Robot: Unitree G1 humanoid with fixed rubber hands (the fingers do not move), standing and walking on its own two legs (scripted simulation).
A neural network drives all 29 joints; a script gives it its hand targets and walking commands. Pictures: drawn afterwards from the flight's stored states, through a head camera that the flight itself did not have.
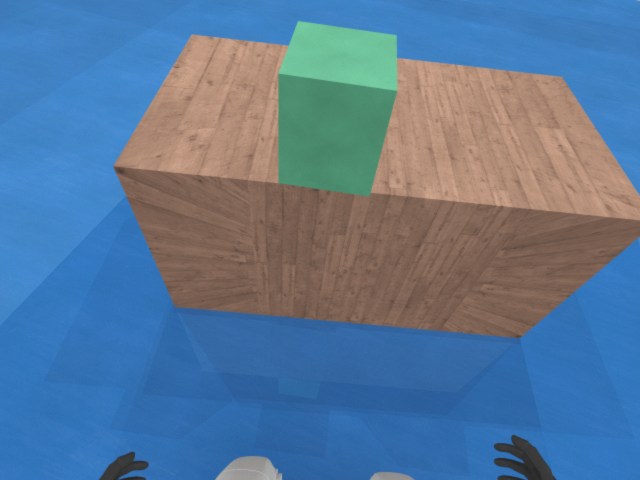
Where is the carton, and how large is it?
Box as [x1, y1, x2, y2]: [278, 21, 396, 196]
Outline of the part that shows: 298,21 278,73 278,182 369,196 396,93 396,35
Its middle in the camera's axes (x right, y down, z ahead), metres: +0.03 -0.26 +0.80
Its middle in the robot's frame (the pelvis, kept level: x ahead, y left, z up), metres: +0.77 -0.01 +0.01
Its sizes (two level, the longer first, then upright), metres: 0.210 0.200 0.250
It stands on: a pedestal, 0.63 m high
